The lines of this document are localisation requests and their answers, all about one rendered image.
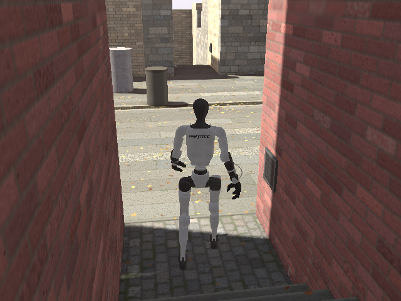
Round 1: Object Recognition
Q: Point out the left robot upper arm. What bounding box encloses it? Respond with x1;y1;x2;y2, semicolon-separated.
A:
172;125;188;159

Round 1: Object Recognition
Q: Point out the robot left forearm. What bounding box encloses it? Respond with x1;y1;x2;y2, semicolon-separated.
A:
170;150;179;166

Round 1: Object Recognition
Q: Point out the left robot hand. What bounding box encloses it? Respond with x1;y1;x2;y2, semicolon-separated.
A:
172;161;186;172

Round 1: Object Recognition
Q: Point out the robot right forearm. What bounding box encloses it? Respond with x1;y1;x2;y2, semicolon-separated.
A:
224;152;239;184

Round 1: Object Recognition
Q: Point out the right robot upper arm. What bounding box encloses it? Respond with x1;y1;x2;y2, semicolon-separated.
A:
213;126;230;162

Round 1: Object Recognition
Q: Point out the robot shin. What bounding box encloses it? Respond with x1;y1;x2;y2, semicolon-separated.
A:
210;203;219;241
179;215;188;261

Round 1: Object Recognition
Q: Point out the right robot hand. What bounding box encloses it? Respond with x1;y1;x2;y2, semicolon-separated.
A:
227;182;241;199

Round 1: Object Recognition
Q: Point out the right robot shin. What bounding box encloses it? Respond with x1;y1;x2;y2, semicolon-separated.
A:
210;203;219;241

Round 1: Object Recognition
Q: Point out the left robot shin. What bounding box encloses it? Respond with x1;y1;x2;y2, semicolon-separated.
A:
179;215;188;261

